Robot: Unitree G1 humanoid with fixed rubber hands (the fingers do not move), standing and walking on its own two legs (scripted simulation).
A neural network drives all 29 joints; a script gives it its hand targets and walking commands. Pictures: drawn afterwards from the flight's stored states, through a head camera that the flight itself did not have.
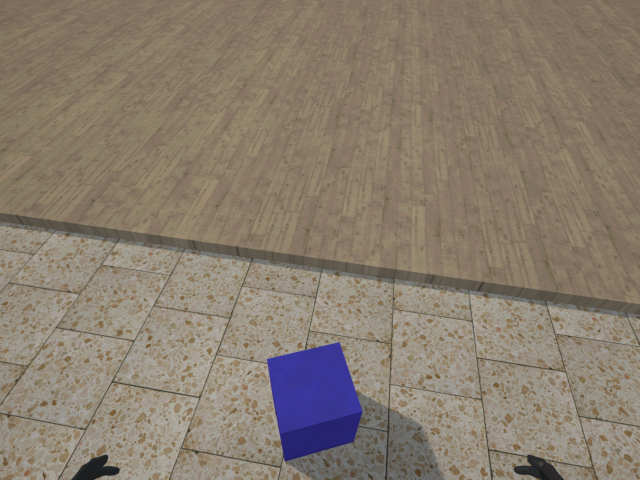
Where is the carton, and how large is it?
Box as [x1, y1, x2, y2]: [267, 342, 362, 460]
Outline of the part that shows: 339,342 267,359 273,400 285,460 353,441 362,411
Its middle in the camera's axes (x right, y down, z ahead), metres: -0.02 +0.46 +1.11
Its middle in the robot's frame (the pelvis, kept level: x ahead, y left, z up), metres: +0.48 +0.01 -0.65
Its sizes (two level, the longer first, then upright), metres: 0.210 0.200 0.250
